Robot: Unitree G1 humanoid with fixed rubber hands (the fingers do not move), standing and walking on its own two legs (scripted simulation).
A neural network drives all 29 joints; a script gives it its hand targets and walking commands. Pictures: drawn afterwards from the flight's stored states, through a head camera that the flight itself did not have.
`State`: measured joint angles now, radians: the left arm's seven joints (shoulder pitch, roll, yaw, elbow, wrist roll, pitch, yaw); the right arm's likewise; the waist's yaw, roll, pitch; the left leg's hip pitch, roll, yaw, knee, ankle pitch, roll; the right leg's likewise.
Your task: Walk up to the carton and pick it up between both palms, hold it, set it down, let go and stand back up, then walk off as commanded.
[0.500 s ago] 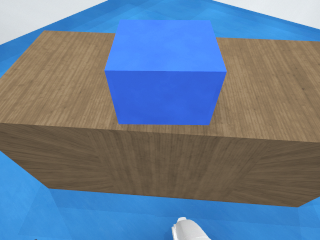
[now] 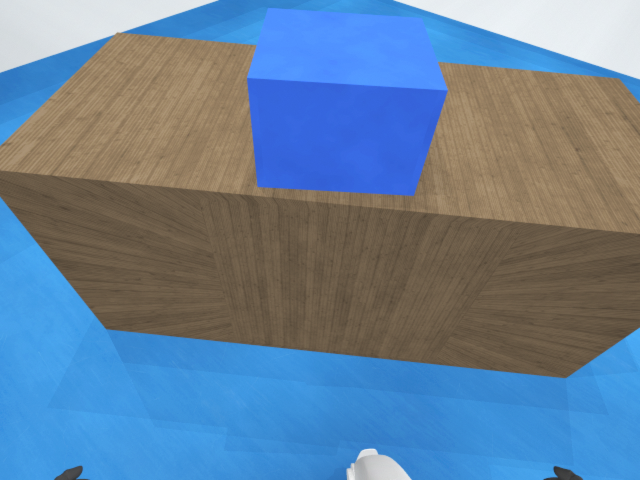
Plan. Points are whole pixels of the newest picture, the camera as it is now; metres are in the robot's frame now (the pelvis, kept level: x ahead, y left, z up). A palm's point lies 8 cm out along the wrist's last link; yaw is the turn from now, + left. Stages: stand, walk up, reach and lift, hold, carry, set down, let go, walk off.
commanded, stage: walk off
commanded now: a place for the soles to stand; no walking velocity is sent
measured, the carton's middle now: (340, 101) +0.79 -0.01 +0.05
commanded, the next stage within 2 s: none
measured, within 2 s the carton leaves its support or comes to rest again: neither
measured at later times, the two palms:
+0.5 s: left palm out of the picture -0.12 +0.30 -0.06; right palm out of the picture -0.04 -0.36 -0.06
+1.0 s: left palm out of the picture -0.28 +0.36 -0.06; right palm out of the picture -0.21 -0.31 -0.06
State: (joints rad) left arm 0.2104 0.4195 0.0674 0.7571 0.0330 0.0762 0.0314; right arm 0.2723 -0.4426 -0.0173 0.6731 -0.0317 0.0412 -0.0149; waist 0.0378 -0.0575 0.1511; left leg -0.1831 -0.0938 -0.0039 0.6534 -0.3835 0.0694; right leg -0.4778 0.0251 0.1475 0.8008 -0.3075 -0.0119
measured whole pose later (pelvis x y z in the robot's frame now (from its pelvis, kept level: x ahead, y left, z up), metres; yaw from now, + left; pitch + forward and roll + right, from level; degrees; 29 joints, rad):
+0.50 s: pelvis -0.15 -0.03 +0.02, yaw -2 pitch -4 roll +1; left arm 0.31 0.38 0.06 0.83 0.01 0.07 0.02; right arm 0.26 -0.49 -0.07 0.70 -0.04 0.09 -0.02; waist 0.06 0.05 0.04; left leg -0.39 -0.09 -0.07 1.14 -0.46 -0.02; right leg -0.23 0.02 0.08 0.52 -0.22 -0.03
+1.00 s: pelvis -0.28 +0.00 +0.02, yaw +2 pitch -5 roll +1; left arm 0.32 0.50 0.12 0.84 0.01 0.08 -0.08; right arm 0.39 -0.38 -0.07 0.76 -0.07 -0.01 -0.07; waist 0.06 -0.03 0.06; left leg -0.10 -0.01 -0.07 0.46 -0.28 -0.01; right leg -0.42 0.05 0.02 1.32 -0.46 0.00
